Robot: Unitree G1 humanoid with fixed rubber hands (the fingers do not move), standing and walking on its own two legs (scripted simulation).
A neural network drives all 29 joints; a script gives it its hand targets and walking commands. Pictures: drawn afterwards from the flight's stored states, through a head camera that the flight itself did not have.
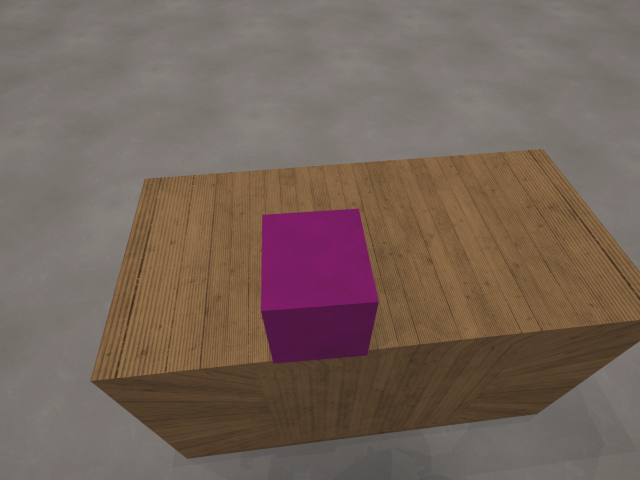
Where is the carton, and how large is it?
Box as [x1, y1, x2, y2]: [261, 209, 378, 362]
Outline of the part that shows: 358,209 262,215 261,312 273,362 365,355 367,353 378,301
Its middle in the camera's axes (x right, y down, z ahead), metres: -0.01 +0.08 +0.65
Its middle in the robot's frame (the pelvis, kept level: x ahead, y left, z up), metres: +0.43 +0.03 -0.08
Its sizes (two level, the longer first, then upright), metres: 0.180 0.160 0.175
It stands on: a pedestal, 0.60 m high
